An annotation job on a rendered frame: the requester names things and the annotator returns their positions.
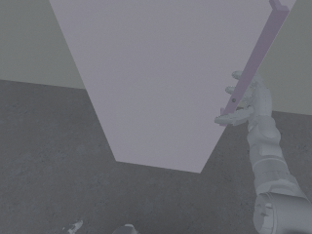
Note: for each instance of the right robot forearm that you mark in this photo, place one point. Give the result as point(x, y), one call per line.
point(271, 173)

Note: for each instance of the right robot hand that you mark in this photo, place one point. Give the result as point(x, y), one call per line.
point(260, 101)

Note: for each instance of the right robot upper arm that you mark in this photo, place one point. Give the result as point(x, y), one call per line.
point(276, 213)

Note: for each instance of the left robot hand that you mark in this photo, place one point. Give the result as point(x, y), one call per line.
point(71, 227)

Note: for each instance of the handle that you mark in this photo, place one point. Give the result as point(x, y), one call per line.
point(266, 38)

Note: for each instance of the fridge door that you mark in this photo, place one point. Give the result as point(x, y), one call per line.
point(156, 70)

